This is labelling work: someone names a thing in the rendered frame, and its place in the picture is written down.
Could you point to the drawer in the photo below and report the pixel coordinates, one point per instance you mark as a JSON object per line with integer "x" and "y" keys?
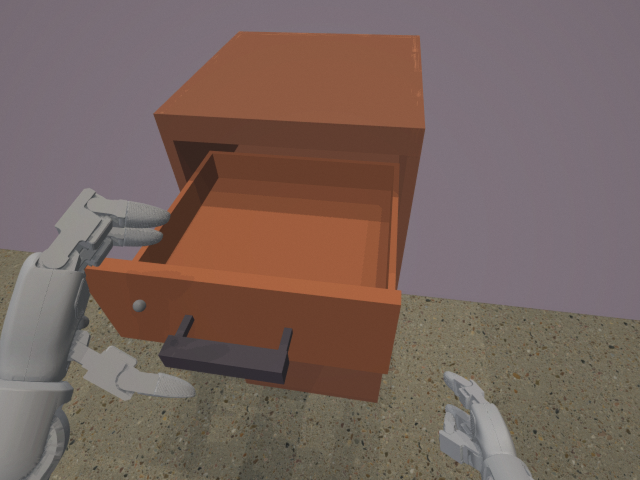
{"x": 258, "y": 242}

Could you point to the right robot forearm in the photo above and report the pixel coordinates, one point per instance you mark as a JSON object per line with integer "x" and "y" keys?
{"x": 505, "y": 467}

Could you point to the robot left hand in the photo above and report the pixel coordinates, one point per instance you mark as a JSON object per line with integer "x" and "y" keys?
{"x": 40, "y": 335}

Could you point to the cabinet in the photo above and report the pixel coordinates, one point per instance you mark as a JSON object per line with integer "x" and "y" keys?
{"x": 320, "y": 95}

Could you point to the handle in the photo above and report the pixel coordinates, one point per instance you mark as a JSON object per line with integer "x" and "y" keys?
{"x": 227, "y": 359}

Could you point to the robot right hand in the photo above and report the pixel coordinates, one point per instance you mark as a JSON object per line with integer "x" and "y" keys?
{"x": 472, "y": 438}

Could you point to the left robot forearm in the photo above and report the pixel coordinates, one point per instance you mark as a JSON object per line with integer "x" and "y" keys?
{"x": 34, "y": 430}

